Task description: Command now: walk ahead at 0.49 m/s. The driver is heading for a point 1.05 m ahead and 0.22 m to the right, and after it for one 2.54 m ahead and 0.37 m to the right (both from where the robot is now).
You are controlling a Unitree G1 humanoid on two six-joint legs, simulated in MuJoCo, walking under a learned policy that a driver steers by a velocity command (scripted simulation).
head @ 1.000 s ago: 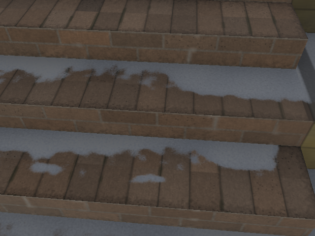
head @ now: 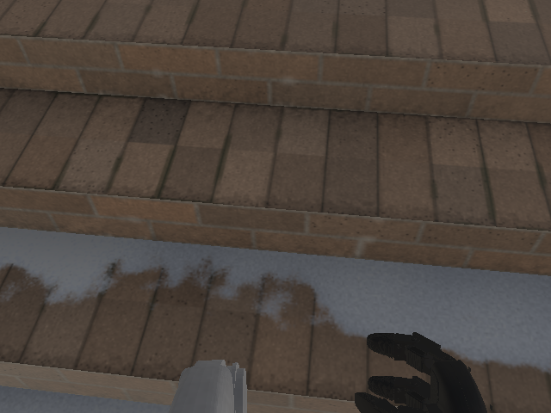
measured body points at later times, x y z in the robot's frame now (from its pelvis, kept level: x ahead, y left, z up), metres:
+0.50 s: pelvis +0.29 +0.01 +0.15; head +0.32 +0.02 +0.60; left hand +0.54 +0.14 +0.08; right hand +0.16 -0.19 +0.01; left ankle +0.21 +0.08 -0.59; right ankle +0.41 -0.10 -0.31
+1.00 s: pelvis +0.59 -0.04 +0.29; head +0.61 -0.07 +0.74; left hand +0.56 +0.19 +0.16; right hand +0.82 -0.22 +0.25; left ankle +0.74 +0.04 -0.16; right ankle +0.51 -0.07 -0.44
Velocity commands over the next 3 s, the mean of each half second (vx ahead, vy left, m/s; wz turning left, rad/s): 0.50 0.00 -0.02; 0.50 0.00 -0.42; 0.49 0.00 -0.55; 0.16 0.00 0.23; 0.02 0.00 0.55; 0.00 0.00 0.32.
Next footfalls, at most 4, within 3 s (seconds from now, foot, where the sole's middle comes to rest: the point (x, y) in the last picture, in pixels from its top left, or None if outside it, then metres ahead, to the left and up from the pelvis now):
0.12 left None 0.25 0.08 -0.63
0.62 right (341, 326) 0.55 -0.08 -0.48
1.12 left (302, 151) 0.88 0.00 -0.33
1.66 right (504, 36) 1.08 -0.44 -0.18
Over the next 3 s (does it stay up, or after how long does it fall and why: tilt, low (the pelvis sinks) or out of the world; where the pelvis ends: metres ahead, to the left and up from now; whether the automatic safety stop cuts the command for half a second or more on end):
stays up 1.11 -0.31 0.59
